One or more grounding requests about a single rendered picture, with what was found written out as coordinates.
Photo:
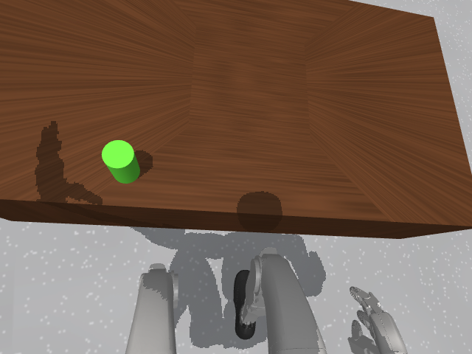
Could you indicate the right robot hand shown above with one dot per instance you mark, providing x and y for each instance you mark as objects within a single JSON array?
[{"x": 381, "y": 325}]

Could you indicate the right robot foot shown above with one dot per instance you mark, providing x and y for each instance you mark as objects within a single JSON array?
[{"x": 242, "y": 330}]

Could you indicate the can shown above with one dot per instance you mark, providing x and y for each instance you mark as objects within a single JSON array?
[{"x": 120, "y": 159}]

